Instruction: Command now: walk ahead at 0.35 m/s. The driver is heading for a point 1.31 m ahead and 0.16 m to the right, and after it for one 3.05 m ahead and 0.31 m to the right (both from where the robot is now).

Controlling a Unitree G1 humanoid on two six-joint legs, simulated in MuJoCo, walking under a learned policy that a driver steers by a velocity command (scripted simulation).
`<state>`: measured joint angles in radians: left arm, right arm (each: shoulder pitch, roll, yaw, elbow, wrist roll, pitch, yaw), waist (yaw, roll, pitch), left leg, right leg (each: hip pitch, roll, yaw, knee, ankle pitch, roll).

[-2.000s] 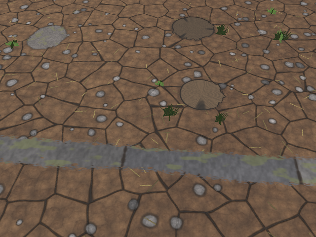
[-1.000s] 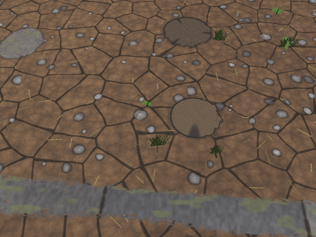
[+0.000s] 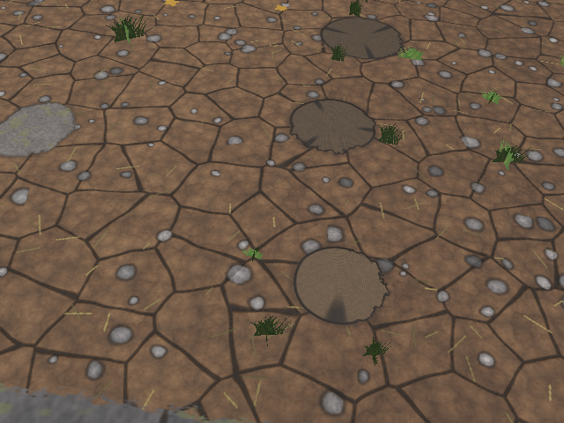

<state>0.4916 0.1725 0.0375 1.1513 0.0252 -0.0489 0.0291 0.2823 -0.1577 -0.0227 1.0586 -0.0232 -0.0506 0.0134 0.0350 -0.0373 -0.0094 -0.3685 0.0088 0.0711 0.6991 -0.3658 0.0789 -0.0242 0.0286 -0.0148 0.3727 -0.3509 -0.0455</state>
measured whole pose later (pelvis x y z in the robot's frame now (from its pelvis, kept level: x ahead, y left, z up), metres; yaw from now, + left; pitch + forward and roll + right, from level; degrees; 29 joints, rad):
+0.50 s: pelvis +0.24 +0.03 -0.01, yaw +0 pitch +1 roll +0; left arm -0.01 0.17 0.03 0.90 0.02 -0.05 -0.03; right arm 0.52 -0.13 -0.01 1.12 -0.02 -0.11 -0.02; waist -0.06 -0.01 0.06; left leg 0.17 -0.06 0.06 0.20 -0.38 0.06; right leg -0.57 -0.01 -0.11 0.59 -0.08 -0.10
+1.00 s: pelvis +0.52 +0.02 +0.00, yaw +1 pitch +0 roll -1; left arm 0.48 0.15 0.03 1.09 0.02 -0.10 0.01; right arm 0.03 -0.17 -0.03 0.91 -0.02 -0.04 0.03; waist 0.07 0.03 0.05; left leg -0.60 0.08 0.06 0.65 -0.02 0.05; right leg 0.09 0.09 -0.09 0.18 -0.28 -0.08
